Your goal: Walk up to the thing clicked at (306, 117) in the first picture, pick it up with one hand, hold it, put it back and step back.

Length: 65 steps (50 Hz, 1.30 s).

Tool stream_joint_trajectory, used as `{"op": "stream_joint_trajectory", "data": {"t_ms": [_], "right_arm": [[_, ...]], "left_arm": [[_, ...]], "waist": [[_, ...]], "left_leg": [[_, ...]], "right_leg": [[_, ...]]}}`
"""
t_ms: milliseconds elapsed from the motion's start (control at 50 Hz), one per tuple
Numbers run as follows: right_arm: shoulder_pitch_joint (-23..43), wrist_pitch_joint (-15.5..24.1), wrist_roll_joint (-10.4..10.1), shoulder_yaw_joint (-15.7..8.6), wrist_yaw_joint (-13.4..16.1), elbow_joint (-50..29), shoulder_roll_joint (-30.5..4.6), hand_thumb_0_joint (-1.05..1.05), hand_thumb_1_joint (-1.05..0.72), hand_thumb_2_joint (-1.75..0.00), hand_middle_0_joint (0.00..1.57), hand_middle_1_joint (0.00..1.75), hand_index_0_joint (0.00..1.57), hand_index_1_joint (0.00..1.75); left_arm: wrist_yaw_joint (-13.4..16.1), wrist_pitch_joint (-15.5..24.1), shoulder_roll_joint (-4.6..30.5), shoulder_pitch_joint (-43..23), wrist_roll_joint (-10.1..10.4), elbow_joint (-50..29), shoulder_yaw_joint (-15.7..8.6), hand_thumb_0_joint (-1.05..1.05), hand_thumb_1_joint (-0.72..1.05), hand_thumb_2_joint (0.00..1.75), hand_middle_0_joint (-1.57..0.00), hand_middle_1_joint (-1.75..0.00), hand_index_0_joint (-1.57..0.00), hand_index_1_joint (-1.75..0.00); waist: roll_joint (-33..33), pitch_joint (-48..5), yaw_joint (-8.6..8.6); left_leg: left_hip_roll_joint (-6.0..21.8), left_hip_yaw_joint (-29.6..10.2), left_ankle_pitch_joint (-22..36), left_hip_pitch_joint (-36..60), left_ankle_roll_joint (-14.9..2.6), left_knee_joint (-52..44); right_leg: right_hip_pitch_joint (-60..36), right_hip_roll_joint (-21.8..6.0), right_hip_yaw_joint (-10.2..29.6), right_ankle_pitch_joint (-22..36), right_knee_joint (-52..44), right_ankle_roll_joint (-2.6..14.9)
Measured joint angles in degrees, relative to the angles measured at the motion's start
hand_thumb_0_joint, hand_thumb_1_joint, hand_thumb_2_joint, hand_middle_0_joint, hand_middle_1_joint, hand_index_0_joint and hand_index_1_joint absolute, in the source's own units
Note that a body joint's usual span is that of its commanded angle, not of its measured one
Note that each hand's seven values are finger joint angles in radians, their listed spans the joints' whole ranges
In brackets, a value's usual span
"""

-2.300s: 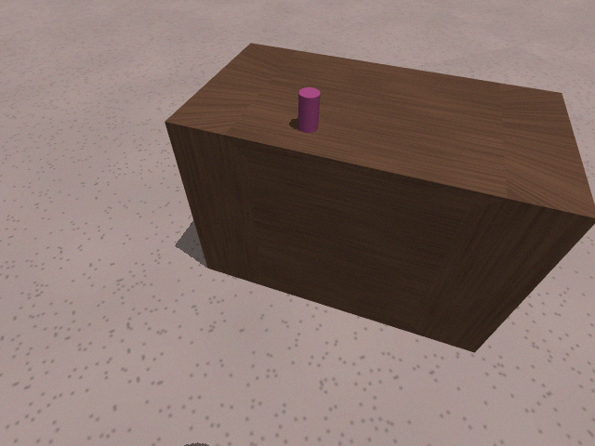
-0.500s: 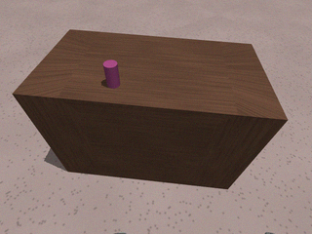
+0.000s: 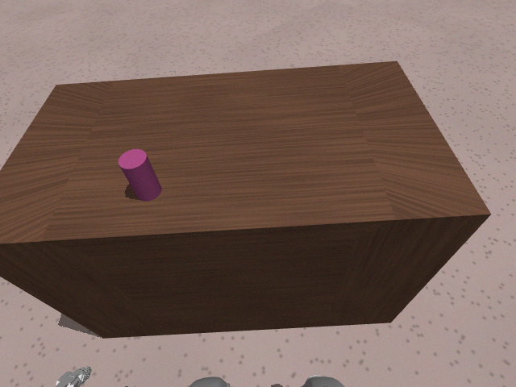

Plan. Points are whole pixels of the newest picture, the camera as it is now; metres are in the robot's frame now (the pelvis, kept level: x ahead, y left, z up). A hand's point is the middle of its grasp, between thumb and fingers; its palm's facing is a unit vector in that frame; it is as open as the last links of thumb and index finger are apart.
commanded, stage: walk up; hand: left
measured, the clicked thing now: (141, 176) +0.52 +0.24 +0.00
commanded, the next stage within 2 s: stand in 1.38 s
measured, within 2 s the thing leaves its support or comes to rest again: neither
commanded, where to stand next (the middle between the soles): +0.09 +0.04 m, yaw -1 degrees
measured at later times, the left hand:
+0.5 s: hand out of the picture +0.10 +0.30 -0.15, palm faces -0.08 -0.93 -0.36, open 7.4 cm
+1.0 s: hand out of the picture +0.13 +0.28 -0.13, palm faces -0.09 -0.94 -0.32, open 7.4 cm
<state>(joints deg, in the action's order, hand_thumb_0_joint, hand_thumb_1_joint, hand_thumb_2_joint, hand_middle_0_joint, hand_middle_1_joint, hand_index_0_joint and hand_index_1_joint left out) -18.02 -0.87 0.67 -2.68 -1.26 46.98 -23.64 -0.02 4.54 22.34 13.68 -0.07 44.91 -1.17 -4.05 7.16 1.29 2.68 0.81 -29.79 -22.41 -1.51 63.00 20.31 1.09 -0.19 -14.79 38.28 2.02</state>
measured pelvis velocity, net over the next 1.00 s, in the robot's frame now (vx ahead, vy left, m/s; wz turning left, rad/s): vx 0.03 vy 0.04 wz -0.08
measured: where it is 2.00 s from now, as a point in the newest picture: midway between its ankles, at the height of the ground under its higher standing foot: outside the picture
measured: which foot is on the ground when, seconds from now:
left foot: up 0.00-0.14, down 0.16-1.00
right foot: down 0.00-1.00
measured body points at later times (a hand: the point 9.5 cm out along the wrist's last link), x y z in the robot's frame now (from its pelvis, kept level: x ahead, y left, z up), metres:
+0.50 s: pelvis +0.02 +0.04 +0.00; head +0.05 +0.04 +0.45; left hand +0.11 +0.35 -0.13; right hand +0.11 -0.28 -0.11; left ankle +0.07 +0.17 -0.72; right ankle +0.03 -0.10 -0.72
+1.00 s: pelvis +0.03 +0.04 +0.03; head +0.03 +0.04 +0.48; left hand +0.14 +0.33 -0.11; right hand +0.09 -0.26 -0.10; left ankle +0.07 +0.17 -0.72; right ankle +0.03 -0.10 -0.72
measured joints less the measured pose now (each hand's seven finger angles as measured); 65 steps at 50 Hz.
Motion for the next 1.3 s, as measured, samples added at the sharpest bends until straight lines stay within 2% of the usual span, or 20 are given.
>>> {"op": "stream_joint_trajectory", "data": {"t_ms": [100, 140, 160, 180, 220, 280, 320, 340, 380, 440, 600, 820, 1080, 1300], "right_arm": [[3.00, 1.05, -0.12, 0.08, 0.18, 0.47, 0.42, 0.00, -0.91, -0.90, 0.20, 0.30, 0.20, 0.30], [3.97, 1.32, -0.28, -0.01, 0.38, 1.15, 0.63, 0.00, -0.91, -0.90, 0.20, 0.30, 0.20, 0.30], [4.43, 1.48, -0.24, -0.11, 0.52, 1.60, 0.79, 0.00, -0.91, -0.90, 0.20, 0.30, 0.20, 0.30], [5.10, 1.57, -0.01, -0.18, 0.72, 2.27, 1.31, 0.00, -0.91, -0.90, 0.20, 0.30, 0.20, 0.30], [5.82, 1.68, 0.08, 0.20, 0.66, 3.00, 1.79, 0.00, -0.91, -0.90, 0.20, 0.30, 0.20, 0.30], [6.88, 1.73, 0.31, 0.82, 0.55, 3.90, 2.31, 0.00, -0.91, -0.90, 0.20, 0.30, 0.20, 0.30], [7.50, 1.75, 0.25, 1.17, 0.60, 4.33, 2.43, 0.00, -0.91, -0.90, 0.21, 0.30, 0.20, 0.30], [7.99, 1.69, 0.11, 1.31, 0.63, 4.57, 2.32, 0.00, -0.91, -0.90, 0.21, 0.30, 0.20, 0.31], [9.26, 1.41, -0.35, 1.33, 0.87, 5.25, 2.06, 0.00, -0.91, -0.90, 0.21, 0.30, 0.20, 0.31], [10.47, 1.49, -0.57, 1.37, 0.97, 6.69, 2.19, 0.00, -0.91, -0.90, 0.20, 0.30, 0.20, 0.30], [13.11, 1.71, -0.84, 2.47, 0.47, 11.73, 2.43, 0.00, -0.91, -0.90, 0.20, 0.30, 0.20, 0.30], [14.51, 2.04, -0.75, 2.90, 0.18, 17.38, 3.45, 0.00, -0.91, -0.90, 0.20, 0.30, 0.20, 0.30], [13.89, 2.06, -0.33, 2.27, 0.36, 19.46, 3.52, 0.00, -0.91, -0.90, 0.20, 0.30, 0.20, 0.30], [13.43, 2.06, -0.30, 1.97, 0.46, 19.66, 3.80, 0.00, -0.91, -0.90, 0.20, 0.30, 0.20, 0.30]], "left_arm": [[0.33, -0.81, -0.39, 0.65, -0.67, 0.66, 0.65, 0.01, 0.90, 0.90, -0.21, -0.31, -0.21, -0.30], [0.32, -1.71, -0.13, 0.33, -0.52, 1.32, 0.74, 0.01, 0.90, 0.90, -0.21, -0.31, -0.21, -0.30], [0.33, -2.28, 0.05, 0.04, -0.38, 1.74, 0.71, 0.01, 0.90, 0.90, -0.21, -0.31, -0.21, -0.30], [0.40, -2.92, 0.32, -0.49, -0.20, 2.43, 0.54, 0.01, 0.90, 0.90, -0.21, -0.31, -0.21, -0.30], [0.57, -4.13, 0.33, -1.35, 0.11, 4.05, 0.31, 0.01, 0.90, 0.90, -0.21, -0.30, -0.21, -0.30], [0.37, -4.73, 0.76, -2.04, 0.11, 6.18, -0.18, 0.01, 0.90, 0.90, -0.21, -0.30, -0.21, -0.30], [0.13, -4.38, 1.21, -2.10, 0.07, 7.30, -0.62, 0.01, 0.90, 0.90, -0.21, -0.30, -0.21, -0.30], [0.10, -4.12, 1.31, -2.17, -0.04, 7.89, -0.85, 0.01, 0.90, 0.90, -0.21, -0.30, -0.21, -0.30], [0.06, -3.93, 1.04, -2.56, -0.40, 9.22, -0.83, 0.01, 0.91, 0.90, -0.21, -0.30, -0.21, -0.30], [-0.22, -4.36, 0.68, -3.09, -0.28, 11.25, -0.08, 0.01, 0.91, 0.90, -0.21, -0.30, -0.21, -0.30], [-0.78, -4.19, -0.89, -5.02, -0.03, 15.05, 1.08, 0.01, 0.90, 0.90, -0.21, -0.30, -0.21, -0.30], [-1.01, -4.19, -2.16, -8.45, 0.26, 19.06, 1.11, 0.01, 0.91, 0.90, -0.21, -0.30, -0.21, -0.30], [-1.06, -4.51, -2.59, -9.65, -0.04, 20.78, 0.69, 0.01, 0.91, 0.90, -0.21, -0.30, -0.21, -0.30], [-1.01, -4.68, -2.72, -8.57, -0.19, 21.50, 0.54, 0.01, 0.91, 0.90, -0.21, -0.30, -0.20, -0.30]], "waist": [[0.63, -0.22, -1.36], [1.46, -0.32, -1.66], [2.12, -0.36, -1.70], [3.54, -0.14, -1.85], [4.72, -0.49, -2.00], [4.89, -0.87, -1.98], [5.23, -1.20, -2.21], [5.25, -1.21, -2.39], [4.55, -0.71, -2.08], [5.14, -1.04, -1.92], [3.94, -2.14, -2.10], [3.44, -3.15, -1.46], [4.24, -4.04, -0.58], [4.24, -4.07, -0.58]], "left_leg": [[1.60, -0.69, 4.04, -1.14, 0.84, -12.74], [1.41, -0.25, 8.40, 0.49, 0.72, -18.81], [0.99, 0.01, 11.62, 1.38, 1.16, -21.10], [0.26, 0.76, 12.29, 1.69, 2.03, -21.08], [0.15, 1.49, 11.19, 1.29, 2.48, -19.83], [1.49, 1.29, 10.21, 0.90, 2.28, -18.89], [2.02, 1.29, 10.02, 0.48, 2.71, -18.52], [2.27, 1.34, 9.84, 0.18, 2.97, -18.12], [2.64, 0.78, 10.08, 0.22, 3.19, -18.27], [1.50, 1.64, 11.87, 1.81, 3.00, -21.78], [1.09, 2.55, 15.76, 5.56, 2.64, -29.52], [0.73, 3.16, 20.40, 10.59, 2.66, -39.10], [0.39, 3.52, 22.10, 12.52, 2.49, -42.98], [0.21, 3.37, 22.15, 12.70, 2.51, -43.66]], "right_leg": [[0.04, -0.10, 1.79, -1.21, 0.97, -1.04], [0.87, -0.40, 2.34, -2.74, 3.42, -1.72], [1.45, -0.72, 2.69, -3.73, 5.06, -2.16], [1.85, -1.45, 3.52, -4.55, 6.49, -2.58], [2.53, -1.39, 4.33, -7.32, 8.30, -1.62], [2.08, -0.29, 2.74, -11.69, 11.15, -0.62], [-0.34, -0.51, 1.29, -8.68, 7.10, -0.14], [-1.30, -0.50, 1.14, -6.36, 4.98, -0.82], [-1.85, -0.19, 0.60, -6.10, 4.15, -2.04], [-2.34, -1.31, 1.26, -5.75, 2.85, -2.72], [-5.70, -1.60, 1.85, -1.77, -4.66, -3.08], [-10.66, -1.79, 2.10, 3.12, -14.44, -3.40], [-12.64, -2.08, 2.31, 5.11, -18.63, -3.73], [-12.81, -2.24, 2.13, 4.96, -19.10, -3.73]]}}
